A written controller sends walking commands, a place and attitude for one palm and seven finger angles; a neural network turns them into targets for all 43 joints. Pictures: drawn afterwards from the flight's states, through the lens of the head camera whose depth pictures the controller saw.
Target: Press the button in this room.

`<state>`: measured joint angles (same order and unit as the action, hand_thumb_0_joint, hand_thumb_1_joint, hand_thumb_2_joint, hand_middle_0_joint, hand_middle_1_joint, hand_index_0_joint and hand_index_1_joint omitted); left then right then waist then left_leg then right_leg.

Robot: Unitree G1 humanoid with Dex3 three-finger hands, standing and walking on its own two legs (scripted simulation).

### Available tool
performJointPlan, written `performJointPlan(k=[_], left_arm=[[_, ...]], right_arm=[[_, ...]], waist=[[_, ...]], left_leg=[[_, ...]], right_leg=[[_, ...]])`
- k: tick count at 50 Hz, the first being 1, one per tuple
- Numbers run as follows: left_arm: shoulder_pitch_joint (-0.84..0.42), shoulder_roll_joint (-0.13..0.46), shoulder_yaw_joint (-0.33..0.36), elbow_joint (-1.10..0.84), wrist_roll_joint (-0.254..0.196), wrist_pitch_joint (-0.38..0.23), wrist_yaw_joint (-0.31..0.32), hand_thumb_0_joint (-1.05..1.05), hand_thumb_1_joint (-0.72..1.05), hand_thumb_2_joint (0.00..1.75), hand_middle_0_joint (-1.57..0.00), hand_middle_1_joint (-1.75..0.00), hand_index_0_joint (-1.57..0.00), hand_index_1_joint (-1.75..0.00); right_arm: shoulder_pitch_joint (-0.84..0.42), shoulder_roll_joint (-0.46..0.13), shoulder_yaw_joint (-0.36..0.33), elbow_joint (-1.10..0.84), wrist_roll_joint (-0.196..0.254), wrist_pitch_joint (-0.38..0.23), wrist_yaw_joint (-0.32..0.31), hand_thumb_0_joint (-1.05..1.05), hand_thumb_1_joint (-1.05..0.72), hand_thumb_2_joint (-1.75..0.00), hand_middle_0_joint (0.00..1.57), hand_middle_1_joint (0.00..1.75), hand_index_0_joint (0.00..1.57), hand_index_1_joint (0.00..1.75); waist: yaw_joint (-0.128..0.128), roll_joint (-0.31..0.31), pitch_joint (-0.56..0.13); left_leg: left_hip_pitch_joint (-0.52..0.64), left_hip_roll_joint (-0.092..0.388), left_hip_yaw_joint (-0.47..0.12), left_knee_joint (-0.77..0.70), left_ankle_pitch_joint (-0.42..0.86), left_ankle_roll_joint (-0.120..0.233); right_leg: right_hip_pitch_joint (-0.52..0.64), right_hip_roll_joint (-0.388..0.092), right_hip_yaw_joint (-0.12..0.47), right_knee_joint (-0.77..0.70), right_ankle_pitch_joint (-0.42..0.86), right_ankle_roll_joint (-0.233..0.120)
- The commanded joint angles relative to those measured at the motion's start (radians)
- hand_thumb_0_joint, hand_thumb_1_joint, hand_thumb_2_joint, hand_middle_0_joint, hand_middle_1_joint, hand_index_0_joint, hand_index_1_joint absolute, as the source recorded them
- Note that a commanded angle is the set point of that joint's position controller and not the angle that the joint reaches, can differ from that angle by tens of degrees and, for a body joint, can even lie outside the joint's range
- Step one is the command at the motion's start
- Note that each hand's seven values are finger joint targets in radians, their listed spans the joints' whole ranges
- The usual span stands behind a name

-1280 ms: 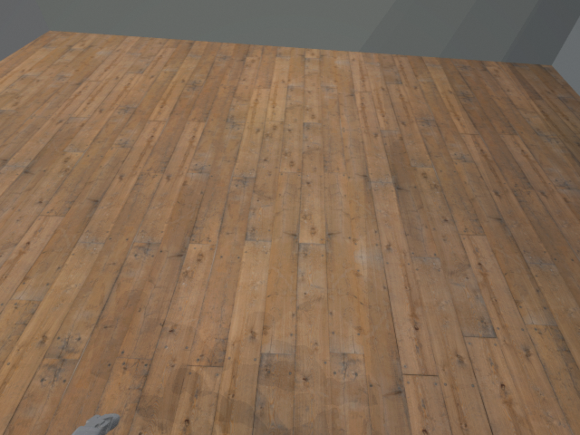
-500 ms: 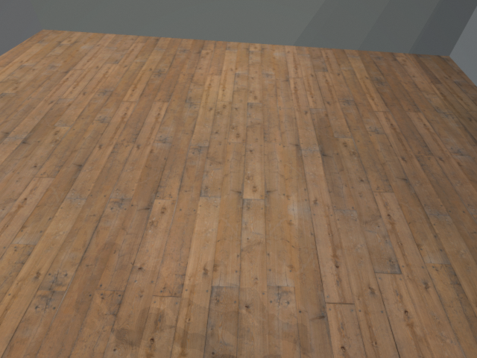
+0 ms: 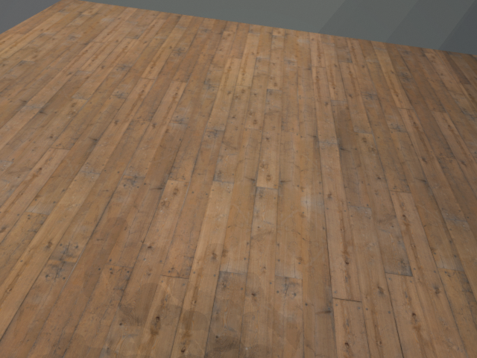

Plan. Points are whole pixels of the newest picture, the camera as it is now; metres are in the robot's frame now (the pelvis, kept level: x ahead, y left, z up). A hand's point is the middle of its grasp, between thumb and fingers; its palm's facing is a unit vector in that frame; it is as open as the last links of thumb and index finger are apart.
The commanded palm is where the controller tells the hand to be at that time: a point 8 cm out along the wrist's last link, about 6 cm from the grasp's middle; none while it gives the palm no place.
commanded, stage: turn or walk to find it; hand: left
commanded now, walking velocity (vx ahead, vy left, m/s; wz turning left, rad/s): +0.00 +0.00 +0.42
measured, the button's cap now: out of the picture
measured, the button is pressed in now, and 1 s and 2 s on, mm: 0 0 0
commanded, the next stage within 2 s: none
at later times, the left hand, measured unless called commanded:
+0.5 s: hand out of the picture -0.02 +0.17 -0.14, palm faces +0.24 -0.93 -0.29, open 7.4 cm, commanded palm none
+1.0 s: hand out of the picture -0.11 +0.22 -0.16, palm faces +0.47 -0.85 -0.24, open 7.4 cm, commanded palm none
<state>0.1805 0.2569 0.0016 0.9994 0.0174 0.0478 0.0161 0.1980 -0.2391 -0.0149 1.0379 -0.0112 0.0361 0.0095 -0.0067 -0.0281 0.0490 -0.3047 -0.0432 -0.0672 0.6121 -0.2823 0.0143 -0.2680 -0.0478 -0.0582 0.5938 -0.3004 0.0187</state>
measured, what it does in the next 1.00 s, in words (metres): steps on the spot, turning left: right foot, then left foot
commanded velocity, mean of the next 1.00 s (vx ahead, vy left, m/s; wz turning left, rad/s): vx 0.00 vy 0.00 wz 0.42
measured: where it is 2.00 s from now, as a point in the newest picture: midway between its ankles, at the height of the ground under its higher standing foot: outside the picture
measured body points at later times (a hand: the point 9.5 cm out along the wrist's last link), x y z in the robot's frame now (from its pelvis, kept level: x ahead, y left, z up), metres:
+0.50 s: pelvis -0.04 -0.04 +0.01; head -0.03 -0.06 +0.46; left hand -0.03 +0.22 -0.12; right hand +0.06 -0.30 -0.14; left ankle -0.05 +0.10 -0.65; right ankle -0.04 -0.15 -0.73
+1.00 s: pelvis -0.07 +0.00 +0.01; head -0.06 +0.03 +0.46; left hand -0.14 +0.26 -0.14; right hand +0.11 -0.18 -0.12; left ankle -0.11 +0.09 -0.73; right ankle -0.02 -0.15 -0.66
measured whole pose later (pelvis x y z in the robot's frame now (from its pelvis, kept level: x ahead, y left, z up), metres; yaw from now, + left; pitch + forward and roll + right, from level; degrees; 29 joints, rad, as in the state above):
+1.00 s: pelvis -0.07 +0.00 +0.01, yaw +26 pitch -1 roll -1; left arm 0.21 0.26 0.07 0.96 0.02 0.06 0.01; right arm 0.18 -0.17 -0.03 0.95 -0.01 0.01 -0.01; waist 0.01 -0.04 0.06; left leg -0.22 -0.03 -0.01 0.47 -0.24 0.04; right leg -0.45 -0.09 -0.02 1.04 -0.40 0.08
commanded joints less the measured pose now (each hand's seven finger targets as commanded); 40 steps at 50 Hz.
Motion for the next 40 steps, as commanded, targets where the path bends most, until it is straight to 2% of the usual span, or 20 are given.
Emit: performJointPlan(k=[1, 2, 5, 7, 10, 14, 15, 16, 17, 18, 19, 22, 26, 31, 33, 35, 36, 37, 38, 40], left_arm=[[-0.059, 0.125, 0.044, -0.126, -0.002, -0.018, 0.02, 0.0, 0.9, 0.9, -0.2, -0.3, -0.2, -0.3], [-0.046, 0.123, 0.05, -0.128, 0.0, -0.016, 0.024, 0.0, 0.9, 0.9, -0.2, -0.3, -0.2, -0.3], [-0.014, 0.096, 0.057, -0.116, -0.003, -0.018, 0.018, 0.0, 0.9, 0.9, -0.2, -0.3, -0.2, -0.3], [-0.006, 0.068, 0.054, -0.118, -0.007, -0.021, 0.014, 0.0, 0.9, 0.9, -0.2, -0.3, -0.2, -0.3], [-0.007, 0.041, 0.054, -0.133, -0.014, -0.023, 0.015, 0.0, 0.9, 0.9, -0.2, -0.3, -0.2, -0.3], [0.083, 0.049, 0.064, -0.119, -0.016, -0.027, 0.018, 0.0, 0.9, 0.9, -0.2, -0.3, -0.2, -0.3], [0.121, 0.071, 0.071, -0.109, -0.013, -0.03, 0.021, 0.0, 0.9, 0.9, -0.2, -0.3, -0.2, -0.3], [0.152, 0.136, 0.086, -0.108, 0.001, -0.036, 0.027, 0.0, 0.9, 0.9, -0.2, -0.3, -0.2, -0.3], [0.128, 0.219, 0.1, -0.127, 0.015, -0.041, 0.029, 0.0, 0.9, 0.9, -0.2, -0.3, -0.2, -0.3], [0.089, 0.2, 0.088, -0.148, 0.004, -0.037, 0.031, 0.0, 0.9, 0.9, -0.2, -0.3, -0.2, -0.3], [0.012, 0.161, 0.087, -0.166, 0.007, -0.046, 0.033, 0.0, 0.9, 0.9, -0.2, -0.3, -0.2, -0.3], [-0.045, 0.115, 0.069, -0.175, 0.006, -0.053, 0.025, 0.0, 0.9, 0.9, -0.2, -0.3, -0.2, -0.3], [0.056, 0.122, 0.071, -0.143, 0.011, -0.054, 0.025, 0.0, 0.9, 0.9, -0.2, -0.3, -0.2, -0.3], [0.147, 0.166, 0.087, -0.112, 0.019, -0.049, 0.023, 0.0, 0.9, 0.9, -0.2, -0.3, -0.2, -0.3], [0.138, 0.184, 0.095, -0.107, 0.017, -0.046, 0.023, 0.0, 0.9, 0.9, -0.2, -0.3, -0.2, -0.3], [0.12, 0.17, 0.092, -0.108, 0.002, -0.04, 0.018, 0.0, 0.9, 0.9, -0.2, -0.3, -0.2, -0.3], [0.137, 0.116, 0.083, -0.131, -0.005, -0.034, 0.013, 0.0, 0.9, 0.9, -0.2, -0.3, -0.2, -0.3], [0.103, 0.053, 0.064, -0.162, -0.003, -0.029, 0.013, 0.0, 0.9, 0.9, -0.2, -0.3, -0.2, -0.3], [0.063, 0.08, 0.067, -0.163, 0.002, -0.016, 0.018, 0.0, 0.9, 0.9, -0.2, -0.3, -0.2, -0.3], [0.009, 0.074, 0.075, -0.141, 0.001, -0.009, 0.014, 0.0, 0.9, 0.9, -0.2, -0.3, -0.2, -0.3]], right_arm=[[0.079, -0.225, -0.061, -0.081, -0.011, -0.025, -0.014, 0.0, -0.9, -0.9, 0.2, 0.3, 0.2, 0.3], [0.085, -0.224, -0.064, -0.085, -0.009, -0.027, -0.024, 0.0, -0.9, -0.9, 0.2, 0.3, 0.2, 0.3], [0.045, -0.196, -0.068, -0.108, -0.009, -0.026, -0.036, 0.0, -0.9, -0.9, 0.2, 0.3, 0.2, 0.3], [0.045, -0.184, -0.075, -0.118, -0.011, -0.024, -0.038, 0.0, -0.9, -0.9, 0.2, 0.3, 0.2, 0.3], [0.076, -0.182, -0.085, -0.117, -0.015, -0.015, -0.037, 0.0, -0.9, -0.9, 0.2, 0.3, 0.2, 0.3], [0.047, -0.175, -0.096, -0.135, -0.01, -0.004, -0.026, 0.0, -0.9, -0.9, 0.2, 0.3, 0.2, 0.3], [0.033, -0.158, -0.095, -0.148, -0.005, 0.0, -0.021, 0.0, -0.9, -0.9, 0.2, 0.3, 0.2, 0.3], [0.027, -0.111, -0.092, -0.158, 0.002, 0.003, -0.014, 0.0, -0.9, -0.9, 0.2, 0.3, 0.2, 0.3], [0.018, -0.054, -0.085, -0.187, -0.002, 0.001, -0.017, 0.0, -0.9, -0.9, 0.2, 0.3, 0.2, 0.3], [-0.023, -0.114, -0.1, -0.186, -0.016, 0.003, -0.015, 0.0, -0.9, -0.9, 0.2, 0.3, 0.2, 0.3], [0.008, -0.105, -0.101, -0.171, -0.017, 0.011, -0.007, 0.0, -0.9, -0.9, 0.2, 0.3, 0.2, 0.3], [0.062, -0.086, -0.097, -0.12, -0.01, 0.021, 0.006, 0.0, -0.9, -0.9, 0.2, 0.3, 0.2, 0.3], [-0.006, -0.069, -0.085, -0.137, -0.005, 0.022, 0.008, 0.0, -0.9, -0.9, 0.2, 0.3, 0.2, 0.3], [-0.088, -0.052, -0.062, -0.159, 0.002, 0.005, 0.005, 0.0, -0.9, -0.9, 0.2, 0.3, 0.2, 0.3], [-0.038, -0.053, -0.059, -0.146, 0.004, -0.005, 0.001, 0.0, -0.9, -0.9, 0.2, 0.3, 0.2, 0.3], [0.048, -0.097, -0.066, -0.124, 0.001, -0.018, 0.0, 0.0, -0.9, -0.9, 0.2, 0.3, 0.2, 0.3], [0.081, -0.189, -0.086, -0.125, -0.005, -0.03, -0.002, 0.0, -0.9, -0.9, 0.2, 0.3, 0.2, 0.3], [0.131, -0.258, -0.102, -0.114, 0.003, -0.028, -0.011, 0.0, -0.9, -0.9, 0.2, 0.3, 0.2, 0.3], [0.146, -0.249, -0.1, -0.104, -0.002, -0.018, -0.014, 0.0, -0.9, -0.9, 0.2, 0.3, 0.2, 0.3], [0.068, -0.186, -0.083, -0.108, -0.009, -0.025, -0.033, 0.0, -0.9, -0.9, 0.2, 0.3, 0.2, 0.3]], waist=[[-0.035, 0.281, -0.02], [-0.03, 0.263, -0.035], [-0.005, 0.192, -0.082], [-0.01, 0.177, -0.114], [-0.025, 0.182, -0.126], [0.009, 0.179, -0.14], [0.029, 0.131, -0.129], [0.043, -0.018, -0.133], [0.049, -0.288, -0.055], [0.05, -0.181, -0.014], [-0.002, -0.17, 0.003], [-0.043, -0.121, 0.052], [0.003, -0.129, 0.059], [0.057, -0.168, -0.006], [0.036, -0.174, -0.057], [-0.012, -0.082, -0.117], [-0.026, 0.173, -0.165], [-0.043, 0.364, -0.17], [-0.059, 0.228, -0.16], [-0.039, 0.248, -0.081]], left_leg=[[0.029, 0.312, -0.447, -0.329, 0.339, 0.16], [0.059, 0.325, -0.479, -0.337, 0.376, 0.2], [0.111, 0.261, -0.377, -0.279, 0.374, 0.19], [0.146, 0.239, -0.35, -0.254, 0.406, 0.186], [0.153, 0.226, -0.385, -0.248, 0.411, 0.181], [0.04, 0.158, -0.362, -0.216, 0.284, 0.116], [-0.074, 0.116, -0.327, -0.186, 0.153, 0.073], [-0.227, 0.037, -0.221, -0.039, -0.018, 0.014], [-0.399, -0.075, -0.019, 0.239, -0.229, -0.053], [-0.328, -0.009, -0.057, 0.403, -0.245, -0.04], [-0.306, 0.009, -0.072, 0.479, -0.171, -0.039], [-0.255, 0.037, 0.01, 0.611, -0.058, -0.056], [-0.255, 0.055, 0.062, 0.501, -0.075, -0.075], [-0.152, 0.062, 0.125, 0.191, -0.181, -0.07], [-0.061, 0.051, 0.154, 0.045, -0.125, -0.06], [0.158, 0.061, 0.135, -0.201, 0.132, -0.039], [0.337, 0.261, -0.105, -0.251, 0.405, 0.03], [0.365, 0.446, -0.315, -0.238, 0.838, 0.153], [0.287, 0.454, -0.221, -0.223, 0.747, 0.202], [0.212, 0.35, -0.191, -0.246, 0.638, 0.165]], right_leg=[[-0.149, 0.035, -0.003, 0.286, -0.232, 0.021], [-0.182, 0.02, 0.065, 0.397, -0.271, 0.015], [-0.209, 0.007, 0.093, 0.437, -0.206, 0.02], [-0.189, 0.018, 0.078, 0.364, -0.193, 0.029], [-0.125, 0.043, 0.07, 0.215, -0.197, 0.029], [0.081, 0.07, 0.041, -0.077, -0.033, 0.025], [0.205, 0.042, 0.047, -0.199, 0.04, 0.019], [0.318, -0.115, 0.184, -0.293, -0.023, -0.027], [0.274, -0.385, 0.477, -0.377, -0.062, -0.129], [0.066, -0.415, 0.433, -0.376, -0.013, -0.161], [0.019, -0.342, 0.341, -0.38, 0.007, -0.151], [-0.035, -0.238, 0.157, -0.32, 0.136, -0.133], [0.04, -0.244, 0.106, -0.294, 0.221, -0.146], [0.163, -0.289, 0.078, -0.183, 0.505, -0.17], [0.178, -0.287, 0.045, -0.11, 0.58, -0.143], [0.088, -0.234, -0.035, 0.052, 0.501, -0.056], [-0.12, -0.133, -0.094, 0.243, 0.169, 0.013], [-0.282, -0.045, -0.057, 0.407, -0.36, 0.06], [-0.236, -0.063, 0.011, 0.498, -0.351, 0.039], [-0.28, -0.071, 0.05, 0.544, -0.226, 0.047]])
